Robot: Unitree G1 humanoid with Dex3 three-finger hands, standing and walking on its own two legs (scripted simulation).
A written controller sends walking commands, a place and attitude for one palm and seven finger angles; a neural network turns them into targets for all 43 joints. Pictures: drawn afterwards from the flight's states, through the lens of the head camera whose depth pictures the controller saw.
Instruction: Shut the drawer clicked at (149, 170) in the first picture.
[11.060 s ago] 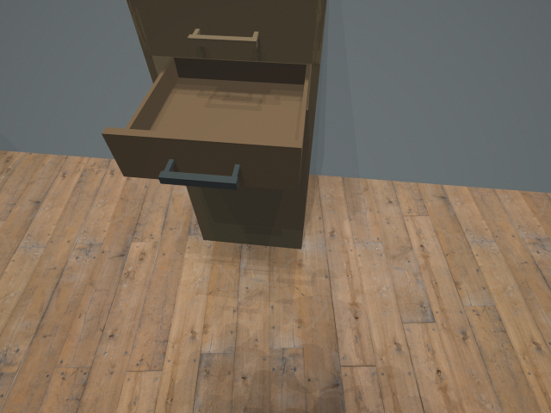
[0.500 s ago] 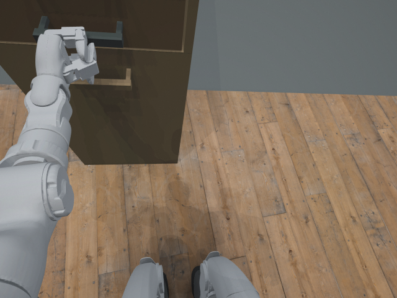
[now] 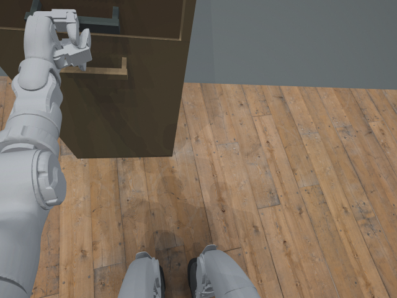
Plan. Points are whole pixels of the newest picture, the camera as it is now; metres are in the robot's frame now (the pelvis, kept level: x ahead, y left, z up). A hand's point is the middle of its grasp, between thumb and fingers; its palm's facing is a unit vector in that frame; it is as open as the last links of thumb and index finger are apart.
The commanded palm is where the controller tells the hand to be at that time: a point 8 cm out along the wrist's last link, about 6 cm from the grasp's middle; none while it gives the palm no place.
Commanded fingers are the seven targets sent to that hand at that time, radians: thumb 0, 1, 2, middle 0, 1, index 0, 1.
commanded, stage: pull the fist back off the drawer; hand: left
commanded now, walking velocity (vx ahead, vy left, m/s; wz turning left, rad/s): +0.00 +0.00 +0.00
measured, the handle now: (76, 16) +0.63 +0.16 +0.09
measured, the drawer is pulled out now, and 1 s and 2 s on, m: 0.00 0.00 0.00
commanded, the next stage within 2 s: draw the hand back to the body in 0.38 s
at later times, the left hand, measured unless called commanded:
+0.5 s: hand (80, 50) +0.55 +0.15 +0.09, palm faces -0.01 -1.00 -0.03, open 3.2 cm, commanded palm +0.51 +0.19 +0.10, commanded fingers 0.00 0.90 0.90 -1.40 -1.60 -1.40 -1.60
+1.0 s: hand (36, 103) +0.40 +0.17 +0.16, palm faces -0.04 -1.00 -0.04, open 3.3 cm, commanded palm +0.37 +0.22 +0.17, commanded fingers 0.00 0.90 0.90 -1.40 -1.60 -1.40 -1.60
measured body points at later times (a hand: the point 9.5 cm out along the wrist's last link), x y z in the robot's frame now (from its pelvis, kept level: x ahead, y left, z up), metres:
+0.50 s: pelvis +0.04 +0.00 +0.02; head +0.17 +0.01 +0.45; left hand +0.55 +0.20 +0.09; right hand +0.03 -0.26 -0.09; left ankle +0.04 +0.06 -0.65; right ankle +0.03 -0.11 -0.65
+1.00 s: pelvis +0.06 -0.01 +0.06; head +0.09 -0.01 +0.51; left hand +0.40 +0.23 +0.16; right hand +0.21 -0.26 -0.03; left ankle +0.04 +0.06 -0.65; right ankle +0.03 -0.11 -0.65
